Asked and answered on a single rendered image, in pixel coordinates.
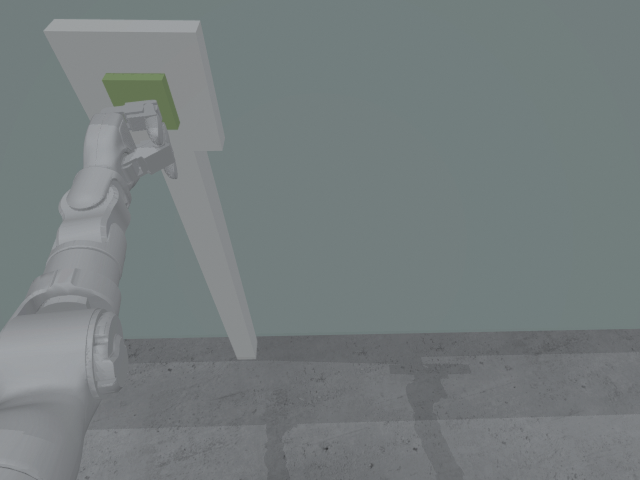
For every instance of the robot left forearm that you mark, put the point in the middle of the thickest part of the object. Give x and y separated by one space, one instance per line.
86 261

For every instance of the panel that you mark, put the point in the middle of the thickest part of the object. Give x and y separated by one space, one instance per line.
87 49

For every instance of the robot left hand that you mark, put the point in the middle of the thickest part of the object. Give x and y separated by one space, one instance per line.
108 142

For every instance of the button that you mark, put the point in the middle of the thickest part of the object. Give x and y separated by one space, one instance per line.
132 87

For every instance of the left robot upper arm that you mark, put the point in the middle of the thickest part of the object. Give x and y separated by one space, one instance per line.
55 368

